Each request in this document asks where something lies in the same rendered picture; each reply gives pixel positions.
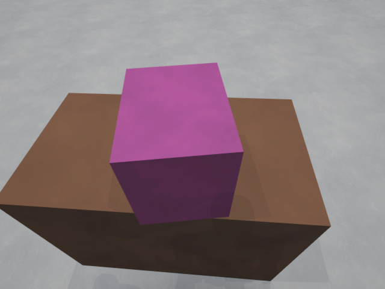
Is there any carton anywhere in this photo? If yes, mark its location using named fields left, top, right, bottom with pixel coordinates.
left=109, top=63, right=244, bottom=225

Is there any pedestal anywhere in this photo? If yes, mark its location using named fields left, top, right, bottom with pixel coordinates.
left=0, top=93, right=331, bottom=281

